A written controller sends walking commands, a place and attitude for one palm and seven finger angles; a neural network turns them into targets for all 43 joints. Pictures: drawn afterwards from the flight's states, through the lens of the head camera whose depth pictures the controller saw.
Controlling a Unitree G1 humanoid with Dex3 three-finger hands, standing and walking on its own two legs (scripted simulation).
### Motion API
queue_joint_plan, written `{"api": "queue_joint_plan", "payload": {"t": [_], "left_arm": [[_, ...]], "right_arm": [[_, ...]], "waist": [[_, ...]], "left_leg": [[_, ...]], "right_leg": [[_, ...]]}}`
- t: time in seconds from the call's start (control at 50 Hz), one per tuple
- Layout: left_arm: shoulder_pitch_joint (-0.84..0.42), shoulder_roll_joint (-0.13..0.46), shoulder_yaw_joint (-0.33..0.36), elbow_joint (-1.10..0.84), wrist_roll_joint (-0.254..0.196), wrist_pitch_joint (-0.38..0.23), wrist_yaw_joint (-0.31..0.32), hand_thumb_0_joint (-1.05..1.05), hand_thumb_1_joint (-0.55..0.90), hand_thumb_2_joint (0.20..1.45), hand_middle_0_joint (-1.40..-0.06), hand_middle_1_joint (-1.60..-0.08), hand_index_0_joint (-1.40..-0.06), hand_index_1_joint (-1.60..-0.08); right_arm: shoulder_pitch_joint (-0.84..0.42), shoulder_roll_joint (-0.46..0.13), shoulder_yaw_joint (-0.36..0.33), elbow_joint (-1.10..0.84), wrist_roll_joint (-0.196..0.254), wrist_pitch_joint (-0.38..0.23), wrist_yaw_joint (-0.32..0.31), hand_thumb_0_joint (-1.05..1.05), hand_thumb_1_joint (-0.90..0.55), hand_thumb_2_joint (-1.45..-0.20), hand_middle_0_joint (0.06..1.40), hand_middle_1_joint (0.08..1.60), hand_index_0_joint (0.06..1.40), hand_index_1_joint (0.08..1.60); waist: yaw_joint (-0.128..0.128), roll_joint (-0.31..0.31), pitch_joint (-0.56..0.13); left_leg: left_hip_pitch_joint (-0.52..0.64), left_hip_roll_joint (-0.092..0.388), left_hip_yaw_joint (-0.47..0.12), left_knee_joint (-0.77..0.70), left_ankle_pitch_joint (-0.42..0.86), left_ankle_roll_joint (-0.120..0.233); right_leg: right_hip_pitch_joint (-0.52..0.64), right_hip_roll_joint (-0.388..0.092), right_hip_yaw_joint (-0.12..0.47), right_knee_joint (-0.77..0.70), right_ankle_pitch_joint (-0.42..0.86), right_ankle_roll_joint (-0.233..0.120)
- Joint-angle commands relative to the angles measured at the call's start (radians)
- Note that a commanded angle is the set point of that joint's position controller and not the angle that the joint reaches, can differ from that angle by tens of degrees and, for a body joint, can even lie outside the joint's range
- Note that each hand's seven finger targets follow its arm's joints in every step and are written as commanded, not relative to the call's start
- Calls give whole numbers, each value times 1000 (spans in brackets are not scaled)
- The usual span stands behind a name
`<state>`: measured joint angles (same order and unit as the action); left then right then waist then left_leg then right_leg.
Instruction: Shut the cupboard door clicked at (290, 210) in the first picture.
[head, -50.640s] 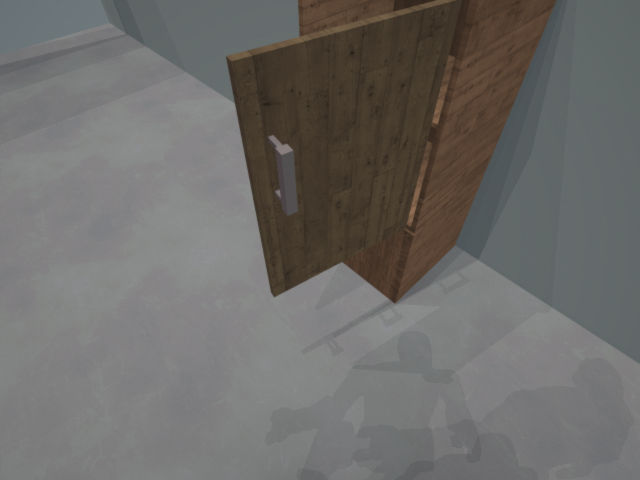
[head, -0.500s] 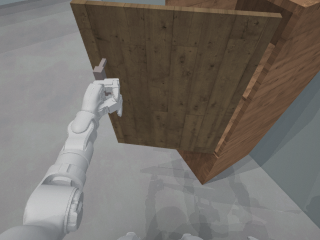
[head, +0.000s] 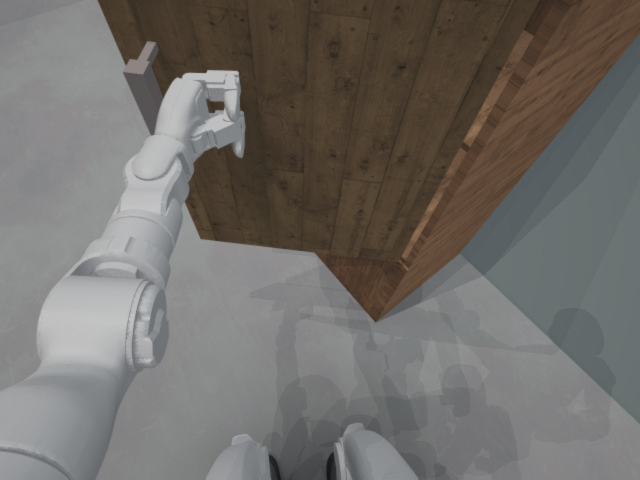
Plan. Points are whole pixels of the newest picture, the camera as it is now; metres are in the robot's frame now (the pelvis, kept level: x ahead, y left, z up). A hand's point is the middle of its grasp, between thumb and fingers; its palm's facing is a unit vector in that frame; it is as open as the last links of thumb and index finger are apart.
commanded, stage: push the door shut along its arc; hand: left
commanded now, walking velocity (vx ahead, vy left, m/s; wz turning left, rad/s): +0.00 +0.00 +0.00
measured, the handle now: (161, 105) +0.56 +0.13 +0.11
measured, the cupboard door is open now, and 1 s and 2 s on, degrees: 45 31 31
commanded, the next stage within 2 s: pull the fist back off the door in 0.70 s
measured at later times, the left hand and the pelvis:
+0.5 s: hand (247, 109) +0.54 +0.02 +0.12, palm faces -0.43 -0.90 -0.03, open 3.3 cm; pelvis +0.01 -0.01 -0.01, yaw +1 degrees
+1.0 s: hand (279, 81) +0.58 -0.02 +0.12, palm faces +0.00 -1.00 +0.03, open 3.2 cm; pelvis +0.00 -0.02 -0.03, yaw +1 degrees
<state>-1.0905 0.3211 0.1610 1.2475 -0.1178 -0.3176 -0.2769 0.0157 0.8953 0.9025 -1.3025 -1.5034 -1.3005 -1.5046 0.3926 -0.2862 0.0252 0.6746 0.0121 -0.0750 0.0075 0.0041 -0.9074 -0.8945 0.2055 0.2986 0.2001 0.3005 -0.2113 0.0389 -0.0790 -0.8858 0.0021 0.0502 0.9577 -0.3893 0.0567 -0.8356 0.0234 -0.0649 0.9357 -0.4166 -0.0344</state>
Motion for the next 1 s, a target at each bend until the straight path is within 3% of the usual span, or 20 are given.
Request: {"api": "queue_joint_plan", "payload": {"t": [0.0,0.06,0.08,0.14,0.16,0.22,0.26,0.3,0.38,0.4,0.54,0.62,0.66,0.78,0.8,0.82,0.84,0.9,0.94,0.98], "left_arm": [[-543,208,60,-200,10,-64,4,0,900,900,-1300,-1500,-1300,-1500],[-545,213,68,-190,12,-53,-10,0,900,900,-1300,-1500,-1300,-1500],[-547,247,97,-202,12,-50,-15,0,900,900,-1300,-1500,-1300,-1500],[-581,161,24,-253,-2,-48,-44,0,900,900,-1300,-1500,-1300,-1500],[-573,209,59,-236,1,-42,-45,0,900,900,-1300,-1500,-1300,-1500],[-613,138,-6,-218,-10,-24,-61,0,900,900,-1300,-1500,-1300,-1500],[-660,145,-7,-202,-14,-16,-62,0,900,900,-1300,-1500,-1300,-1500],[-684,155,-7,-191,-15,-10,-68,0,900,900,-1300,-1500,-1300,-1500],[-740,104,-50,-208,-25,-19,-88,0,900,900,-1300,-1500,-1300,-1500],[-745,66,-77,-183,-23,-11,-90,0,900,900,-1300,-1500,-1300,-1500],[-840,-1,-118,-183,-27,7,-88,0,900,900,-1300,-1500,-1300,-1500],[-875,26,-106,-156,-18,36,-86,0,900,900,-1300,-1500,-1300,-1500],[-904,7,-124,-175,-14,37,-93,0,900,900,-1300,-1500,-1300,-1500],[-937,55,-99,-147,-13,67,-111,0,900,900,-1300,-1500,-1300,-1500],[-945,108,117,-113,-75,84,105,0,900,900,-1300,-1500,-1300,-1500],[-898,51,76,-92,-37,93,216,0,900,900,-1300,-1500,-1300,-1500],[-890,34,108,-97,-19,80,311,0,900,900,-1300,-1500,-1300,-1500],[-890,24,135,-133,112,-8,552,0,900,900,-1300,-1500,-1300,-1500],[-860,53,104,-125,218,-72,600,0,900,900,-1300,-1500,-1300,-1500],[-809,72,75,-121,265,-99,585,0,900,900,-1300,-1500,-1300,-1500]], "right_arm": [[172,-173,-63,-64,-11,-7,-2,0,-900,-900,200,300,200,300],[192,-176,-67,-69,-13,8,1,0,-900,-900,200,300,200,300],[202,-180,-71,-70,-14,14,-1,0,-900,-900,200,300,200,300],[200,-165,-73,-76,-10,21,-5,0,-900,-900,200,300,200,300],[209,-174,-75,-59,-12,26,-6,0,-900,-900,200,300,200,300],[207,-170,-74,-48,-10,28,-6,0,-900,-900,200,300,200,300],[210,-173,-72,-30,-11,27,-14,0,-900,-900,200,300,200,300],[206,-174,-69,-25,-13,22,-18,0,-900,-900,200,300,200,300],[198,-174,-69,-11,-15,5,-23,0,-900,-900,200,300,200,300],[187,-170,-68,-2,-16,2,-24,0,-900,-900,200,300,200,300],[190,-178,-70,29,-20,-21,-34,0,-900,-900,200,300,200,300],[182,-183,-67,43,-23,-27,-41,0,-900,-900,200,300,200,300],[175,-180,-66,47,-24,-35,-42,0,-900,-900,200,300,200,300],[187,-182,-60,58,-24,-50,-54,0,-900,-900,200,300,200,300],[223,-142,-52,27,-26,-62,-34,0,-900,-900,200,300,200,300],[237,-139,-49,21,-39,-66,-9,0,-900,-900,200,300,200,300],[257,-140,-57,19,-55,-69,11,0,-900,-900,200,300,200,300],[289,-133,-72,17,-110,-56,76,0,-900,-900,200,300,200,300],[316,-141,-80,11,-128,-39,108,0,-900,-900,200,300,200,300],[315,-145,-89,0,-123,-18,124,0,-900,-900,200,300,200,300]], "waist": [[-20,35,-498],[-26,9,-508],[-23,-1,-530],[-33,42,-562],[-26,43,-552],[-57,22,-493],[-73,28,-472],[-80,25,-472],[-91,74,-511],[-100,87,-490],[-133,91,-520],[-145,61,-519],[-143,112,-556],[-158,79,-565],[-117,111,-558],[-118,122,-560],[-124,77,-570],[-113,86,-593],[-109,83,-629],[-97,80,-640]], "left_leg": [[417,7,-149,-79,258,-16],[408,6,-139,-63,308,-10],[396,5,-132,-60,309,-9],[442,0,-127,-50,368,-4],[452,7,-135,-49,371,-9],[435,3,-134,-55,319,-5],[432,1,-133,-47,315,0],[404,-3,-130,-42,285,3],[465,1,-149,-25,319,1],[463,1,-148,-19,304,2],[477,3,-162,17,324,14],[409,4,-150,37,271,15],[443,0,-153,48,309,16],[362,-3,-132,72,279,23],[276,16,-149,59,215,-9],[261,19,-157,43,202,-15],[272,17,-166,40,219,-13],[253,13,-153,65,267,-22],[267,6,-151,69,314,-21],[260,-4,-123,60,297,-17]], "right_leg": [[46,25,47,-107,230,4],[60,31,48,-102,286,8],[88,30,55,-105,304,10],[85,33,49,-99,352,8],[72,34,48,-103,347,7],[42,37,45,-123,311,10],[19,38,44,-127,304,10],[29,35,50,-129,288,10],[-36,34,39,-108,275,4],[-66,35,34,-108,255,3],[-144,34,24,-75,235,5],[-133,34,32,-71,218,10],[-154,36,29,-56,231,5],[-115,39,40,-50,246,11],[-97,26,58,-66,205,8],[-91,27,60,-57,189,12],[-97,28,47,-54,195,21],[-110,22,43,-32,233,29],[-91,26,36,-13,270,30],[-29,24,52,-33,304,31]]}}
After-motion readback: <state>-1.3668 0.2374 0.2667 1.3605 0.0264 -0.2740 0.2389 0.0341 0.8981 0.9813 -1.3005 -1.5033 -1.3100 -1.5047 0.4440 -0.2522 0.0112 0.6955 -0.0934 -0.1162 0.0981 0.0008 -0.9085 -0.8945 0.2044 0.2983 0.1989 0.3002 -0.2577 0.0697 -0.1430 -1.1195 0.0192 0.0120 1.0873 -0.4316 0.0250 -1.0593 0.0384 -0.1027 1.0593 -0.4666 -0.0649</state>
